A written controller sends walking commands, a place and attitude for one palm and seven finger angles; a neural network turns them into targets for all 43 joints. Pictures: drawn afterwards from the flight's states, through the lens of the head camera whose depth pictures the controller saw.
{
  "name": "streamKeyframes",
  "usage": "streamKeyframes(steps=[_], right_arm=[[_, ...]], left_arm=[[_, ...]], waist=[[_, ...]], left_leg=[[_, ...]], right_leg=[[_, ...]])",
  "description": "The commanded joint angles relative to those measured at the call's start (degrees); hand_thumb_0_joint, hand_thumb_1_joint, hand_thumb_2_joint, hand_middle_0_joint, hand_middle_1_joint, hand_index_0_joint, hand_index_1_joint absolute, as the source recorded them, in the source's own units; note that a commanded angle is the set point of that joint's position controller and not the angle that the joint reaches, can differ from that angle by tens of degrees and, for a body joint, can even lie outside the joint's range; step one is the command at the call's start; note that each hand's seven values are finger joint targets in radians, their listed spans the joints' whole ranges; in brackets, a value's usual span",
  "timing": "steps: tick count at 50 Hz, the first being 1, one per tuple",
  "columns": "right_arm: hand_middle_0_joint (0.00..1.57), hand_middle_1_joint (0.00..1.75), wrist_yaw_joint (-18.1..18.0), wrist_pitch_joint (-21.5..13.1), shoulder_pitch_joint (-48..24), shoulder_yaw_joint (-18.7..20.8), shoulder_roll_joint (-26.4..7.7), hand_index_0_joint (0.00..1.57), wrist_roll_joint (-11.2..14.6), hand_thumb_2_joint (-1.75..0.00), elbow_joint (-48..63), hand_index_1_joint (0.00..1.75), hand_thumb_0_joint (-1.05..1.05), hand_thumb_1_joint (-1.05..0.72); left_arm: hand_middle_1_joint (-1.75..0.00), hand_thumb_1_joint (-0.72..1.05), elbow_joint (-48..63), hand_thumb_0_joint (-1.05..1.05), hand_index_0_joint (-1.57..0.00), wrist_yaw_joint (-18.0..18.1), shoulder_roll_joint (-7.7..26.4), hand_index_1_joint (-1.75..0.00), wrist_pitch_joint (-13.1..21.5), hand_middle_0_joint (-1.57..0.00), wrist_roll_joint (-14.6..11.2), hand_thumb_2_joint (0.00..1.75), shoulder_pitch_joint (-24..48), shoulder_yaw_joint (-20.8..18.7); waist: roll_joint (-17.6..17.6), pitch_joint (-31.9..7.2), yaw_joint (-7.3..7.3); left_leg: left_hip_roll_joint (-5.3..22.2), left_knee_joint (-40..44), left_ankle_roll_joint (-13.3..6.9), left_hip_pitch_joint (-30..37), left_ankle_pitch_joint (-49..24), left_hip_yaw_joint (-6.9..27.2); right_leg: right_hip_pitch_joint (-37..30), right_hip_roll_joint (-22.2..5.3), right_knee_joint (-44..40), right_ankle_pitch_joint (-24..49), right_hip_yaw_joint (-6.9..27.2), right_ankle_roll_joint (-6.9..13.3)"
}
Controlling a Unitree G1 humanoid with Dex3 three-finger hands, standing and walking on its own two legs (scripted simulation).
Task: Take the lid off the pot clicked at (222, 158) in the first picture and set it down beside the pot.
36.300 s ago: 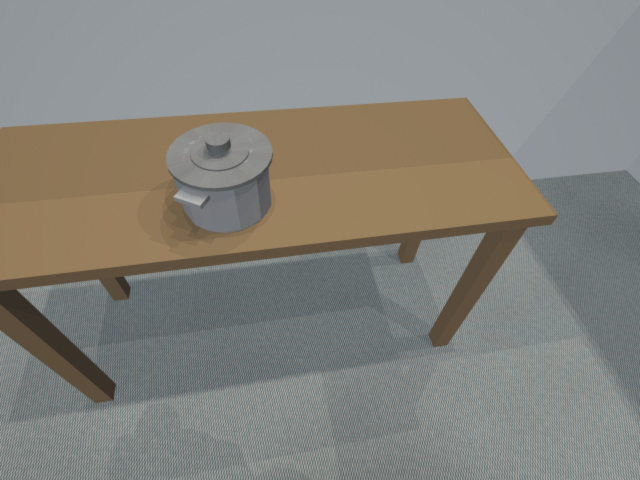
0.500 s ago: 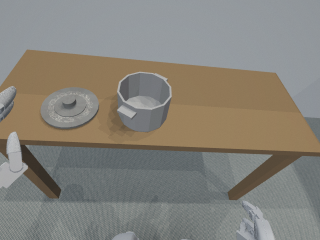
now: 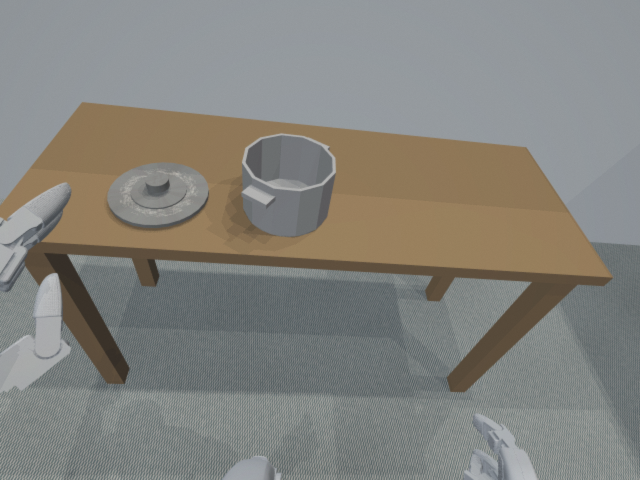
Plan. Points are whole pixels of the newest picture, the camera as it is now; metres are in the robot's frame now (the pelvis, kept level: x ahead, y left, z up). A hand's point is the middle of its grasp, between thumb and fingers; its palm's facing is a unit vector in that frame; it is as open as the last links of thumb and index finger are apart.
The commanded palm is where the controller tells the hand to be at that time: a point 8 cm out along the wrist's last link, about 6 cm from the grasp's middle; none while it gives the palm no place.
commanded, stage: step back with the hand held close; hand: left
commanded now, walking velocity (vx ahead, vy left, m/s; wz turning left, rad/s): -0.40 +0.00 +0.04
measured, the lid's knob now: (157, 182) +0.62 +0.34 -0.04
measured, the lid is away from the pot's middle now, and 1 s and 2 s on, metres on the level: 0.25 0.25 0.25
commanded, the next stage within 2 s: stop stepping back and stand still in 0.04 s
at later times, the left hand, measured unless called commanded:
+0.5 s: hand out of the picture +0.05 +0.29 +0.20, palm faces +0.34 -0.75 -0.56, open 7.4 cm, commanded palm +0.00 +0.32 +0.19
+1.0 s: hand out of the picture +0.06 +0.40 +0.18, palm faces +0.29 -0.87 -0.40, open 7.4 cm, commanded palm none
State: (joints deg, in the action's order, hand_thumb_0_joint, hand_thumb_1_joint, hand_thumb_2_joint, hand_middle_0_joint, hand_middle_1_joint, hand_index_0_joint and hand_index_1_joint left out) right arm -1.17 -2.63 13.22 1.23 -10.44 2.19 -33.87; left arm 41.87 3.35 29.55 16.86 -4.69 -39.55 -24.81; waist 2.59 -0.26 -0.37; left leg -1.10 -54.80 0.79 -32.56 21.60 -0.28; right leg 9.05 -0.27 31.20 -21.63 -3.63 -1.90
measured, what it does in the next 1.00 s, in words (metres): walks backwards: left foot, then right foot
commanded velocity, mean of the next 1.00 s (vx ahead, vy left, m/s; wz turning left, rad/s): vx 0.13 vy -0.11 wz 0.00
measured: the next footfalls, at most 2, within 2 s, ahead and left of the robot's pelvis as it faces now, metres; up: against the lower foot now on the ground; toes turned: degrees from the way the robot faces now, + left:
left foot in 0.10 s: +0.01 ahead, +0.10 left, +0.00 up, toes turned +1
right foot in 0.46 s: -0.18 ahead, -0.11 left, +0.00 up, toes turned -7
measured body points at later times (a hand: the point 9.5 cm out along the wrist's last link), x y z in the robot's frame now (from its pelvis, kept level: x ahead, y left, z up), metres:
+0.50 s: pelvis -0.14 +0.04 -0.01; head -0.13 +0.06 +0.44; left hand +0.03 +0.33 +0.22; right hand +0.01 -0.19 -0.09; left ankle -0.05 +0.10 -0.70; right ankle -0.22 -0.11 -0.73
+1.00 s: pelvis -0.16 +0.15 +0.02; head -0.14 +0.21 +0.47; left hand +0.04 +0.45 +0.20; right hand -0.03 -0.07 -0.05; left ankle -0.18 +0.13 -0.72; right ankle -0.16 -0.02 -0.60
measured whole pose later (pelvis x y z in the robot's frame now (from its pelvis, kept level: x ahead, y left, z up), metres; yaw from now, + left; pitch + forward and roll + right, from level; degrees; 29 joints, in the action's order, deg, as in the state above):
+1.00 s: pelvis -0.16 +0.15 +0.02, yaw +2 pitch +3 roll -10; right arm 1.2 -6.5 16.4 0.1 -8.5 1.3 -34.1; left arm 30.0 4.9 26.2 13.3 -1.3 -25.8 -20.6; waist -2.9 0.2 -3.3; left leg -0.8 -29.2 -7.0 -15.5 16.3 0.0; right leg 35.2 4.1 69.0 -18.8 -4.2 -0.1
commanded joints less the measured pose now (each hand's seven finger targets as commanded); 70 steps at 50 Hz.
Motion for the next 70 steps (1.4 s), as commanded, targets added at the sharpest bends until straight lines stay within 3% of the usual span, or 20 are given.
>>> streamKeyframes(steps=[1,4,6,7,8,18,26,33,35,39,46,47,52,56,61,65,67,68,69,70], right_arm=[[0.2,0.3,-1.8,-1.8,-10.5,0.9,-4.4,0.2,0.6,-0.9,10.4,0.3,0.0,-0.9],[0.2,0.3,-3.1,-3.5,-8.5,1.2,-6.8,0.2,1.1,-0.9,10.1,0.3,0.0,-0.9],[0.2,0.3,-2.0,-5.8,-6.6,3.0,-7.3,0.2,-0.1,-0.9,9.3,0.3,0.0,-0.9],[0.2,0.3,0.8,-7.6,2.1,7.1,-17.2,0.2,-2.9,-0.9,-4.5,0.3,0.0,-0.9],[0.2,0.3,1.5,-8.6,-7.7,3.5,-7.3,0.2,-0.8,-0.9,13.0,0.3,0.0,-0.9],[0.2,0.3,2.2,-5.0,-3.5,2.0,-6.0,0.2,-1.2,-0.9,11.7,0.3,0.0,-0.9],[0.2,0.3,-0.1,-1.8,-3.6,3.6,-8.7,0.2,1.5,-0.9,12.9,0.3,0.0,-0.9],[0.2,0.3,-1.1,-6.5,-4.8,0.9,-6.9,0.2,0.5,-0.9,11.3,0.3,0.0,-0.9],[0.2,0.3,-1.3,-8.7,-3.0,2.9,-9.0,0.2,-0.4,-0.9,12.4,0.3,0.0,-0.9],[0.2,0.3,1.7,-8.7,-4.6,2.6,-7.3,0.2,-1.8,-0.9,10.4,0.3,0.0,-0.9],[0.2,0.3,2.4,-2.4,-2.1,3.3,-8.0,0.2,-1.6,-0.9,9.7,0.3,0.0,-0.9],[0.2,0.3,1.5,-6.6,3.3,3.4,-8.5,0.2,0.8,-0.9,2.1,0.3,0.0,-0.9],[0.2,0.3,-0.5,-1.1,13.7,3.6,-11.7,0.2,-1.9,-0.9,0.2,0.3,0.0,-0.9],[0.2,0.3,-1.8,1.3,9.3,1.7,-9.5,0.2,-3.3,-0.9,-3.1,0.3,0.0,-0.9],[0.2,0.3,-3.3,0.9,12.5,0.2,-7.7,0.2,-3.1,-0.9,-8.2,0.3,0.0,-0.9],[0.2,0.3,-4.8,1.1,16.9,0.4,-5.3,0.2,-3.1,-0.9,-12.5,0.3,0.0,-0.9],[0.2,0.3,-5.7,2.6,12.5,1.0,-5.6,0.2,-2.5,-0.9,-12.8,0.3,0.0,-0.9],[0.2,0.3,-6.1,3.5,4.5,2.6,-7.3,0.2,-1.5,-0.9,-11.6,0.3,0.0,-0.9],[0.2,0.3,-5.5,4.6,-2.3,4.8,-11.4,0.2,1.0,-0.9,-9.9,0.3,0.0,-0.9],[0.2,0.3,-4.0,3.8,0.4,5.6,-8.6,0.2,1.9,-0.9,-8.9,0.3,0.0,-0.9]], left_arm=[[-0.3,0.9,0.8,0.0,-0.2,3.1,3.3,-0.3,0.7,-0.2,1.1,0.9,14.0,-3.5],[-0.3,0.9,1.3,0.0,-0.2,4.3,4.5,-0.3,2.5,-0.2,1.4,0.9,16.0,-4.3],[-0.3,0.9,6.3,0.0,-0.2,3.9,3.9,-0.3,4.7,-0.2,0.9,0.9,15.3,-4.8],[-0.3,0.9,-38.0,0.0,-0.2,-2.4,-15.7,-0.3,-9.9,-0.2,6.7,0.9,24.7,18.3],[-0.3,0.9,29.4,0.0,-0.2,1.3,11.3,-0.3,1.6,-0.2,-0.1,0.9,28.1,-6.7],[-0.3,0.9,12.0,0.0,-0.2,5.6,7.2,-0.3,-1.3,-0.2,0.9,0.9,-6.5,-12.8],[-0.3,0.9,-5.7,0.0,-0.2,2.9,5.1,-0.3,-2.5,-0.2,0.4,0.9,13.3,-4.0],[-0.3,0.9,15.7,0.0,-0.2,5.0,4.2,-0.3,0.3,-0.2,4.0,0.9,16.6,0.4],[-0.3,0.9,22.8,0.0,-0.2,6.9,8.8,-0.3,1.6,-0.2,4.0,0.9,12.4,-5.5],[-0.3,0.9,22.9,0.0,-0.2,7.0,9.9,-0.3,0.9,-0.2,2.3,0.9,10.5,-10.0],[-0.3,0.9,3.7,0.0,-0.2,3.9,1.6,-0.3,-1.9,-0.2,-0.1,0.9,-2.4,-7.5],[-0.3,0.9,-35.6,0.0,-0.2,-0.3,-13.5,-0.3,-10.1,-0.2,5.2,0.9,16.5,18.8],[-0.3,0.9,-43.9,0.0,-0.2,-2.6,-15.1,-0.3,-17.6,-0.2,7.0,0.9,26.3,21.0],[-0.3,0.9,-58.4,0.0,-0.2,-3.4,-15.3,-0.3,-22.0,-0.2,7.0,0.9,23.6,20.7],[-0.3,0.9,-73.9,0.0,-0.2,-3.9,-11.0,-0.3,-21.9,-0.2,6.6,0.9,27.9,21.1],[-0.3,0.9,-83.6,0.0,-0.2,-3.2,-12.7,-0.3,-20.9,-0.2,6.3,0.9,21.7,20.4],[-0.3,0.9,-88.0,0.0,-0.2,-2.6,-10.8,-0.3,-20.6,-0.2,5.0,0.9,13.6,19.0],[-0.3,0.9,-90.3,0.0,-0.2,-2.0,-8.2,-0.3,-20.5,-0.2,4.2,0.9,2.7,17.0],[-0.3,0.9,-92.9,0.0,-0.2,-0.9,-4.2,-0.3,-20.5,-0.2,3.9,0.9,-9.8,15.2],[-0.3,0.9,-90.7,0.0,-0.2,0.3,-6.1,-0.3,-19.8,-0.2,3.7,0.9,4.6,17.4]], waist=[[2.4,7.6,-3.14],[-0.7,8.2,-2.86],[-17.4,2.7,-2.03],[-13.3,4.9,-8.75],[-15.7,-13.9,0.38],[-20.4,-4.9,-0.92],[23.6,0.6,-1.6],[-11.5,2.0,-1.34],[-29.6,-4.5,0.01],[-19.1,-3.6,-2.57],[-9.9,0.8,-2.65],[-9.5,6.3,-10.37],[10.0,-2.3,-6.84],[-9.4,-3.5,-2.29],[-8.5,1.9,-2.25],[-18.2,0.4,-1.96],[-28.0,1.6,3.14],[-31.9,2.2,11.78],[-17.1,-1.8,20.32],[32.6,-8.1,14.99]], left_leg=[[3.5,-4.1,0.5,6.7,4.9,4.7],[4.4,27.3,-1.0,10.2,-8.8,3.4],[18.0,31.8,-7.2,22.7,-52.1,14.4],[19.2,23.3,-8.3,20.8,-78.5,19.4],[22.3,29.2,-9.8,27.6,-53.1,22.1],[11.4,35.7,-4.6,3.0,11.9,9.9],[0.3,-28.6,-1.6,-5.0,-0.5,2.1],[3.2,25.5,-4.5,13.2,-5.5,-2.6],[13.0,31.5,-5.7,36.2,-33.7,11.8],[17.3,32.9,-1.8,24.4,-35.4,27.3],[15.1,37.5,5.3,22.7,-23.5,12.9],[15.5,30.5,1.7,23.4,-31.6,14.1],[14.6,27.8,3.3,37.5,-51.0,16.9],[9.9,33.7,9.7,29.6,-40.0,14.8],[10.9,38.6,6.2,29.7,-15.8,18.6],[6.4,35.7,13.9,35.8,-43.3,11.2],[0.0,33.0,28.8,30.0,-77.0,1.7],[-5.8,23.4,40.3,20.8,-100.3,-3.9],[-12.2,-15.7,46.4,14.1,-107.0,-5.4],[-11.0,-75.1,26.5,8.9,5.2,13.1]], right_leg=[[16.7,-16.9,-5.9,35.7,6.2,9.5],[10.8,-10.7,7.8,37.4,3.2,4.8],[21.7,-0.1,24.0,-2.0,3.9,1.8],[30.2,-1.3,40.9,-10.5,9.7,-1.6],[18.8,0.7,40.1,-15.5,12.5,-0.4],[3.9,2.4,9.0,-2.9,-3.2,2.6],[7.4,-17.2,-13.6,25.2,14.0,12.8],[7.4,-9.3,6.8,12.6,2.3,10.0],[24.8,2.4,31.4,-7.0,-1.4,4.9],[29.4,3.2,45.1,-9.2,7.4,3.1],[27.3,5.5,29.5,5.7,0.6,3.8],[36.7,0.7,38.2,3.9,3.4,1.7],[45.3,2.5,50.7,2.5,5.9,1.1],[39.4,5.0,53.1,8.0,9.1,-0.5],[45.7,3.0,52.7,15.7,12.8,-0.8],[38.5,5.3,39.8,11.1,6.5,0.3],[23.2,9.2,24.0,0.7,-2.7,1.0],[6.2,11.0,7.2,-7.4,-10.3,3.4],[-7.0,4.7,-12.6,-7.0,-12.8,11.3],[3.0,-12.3,-14.8,26.5,5.5,19.9]])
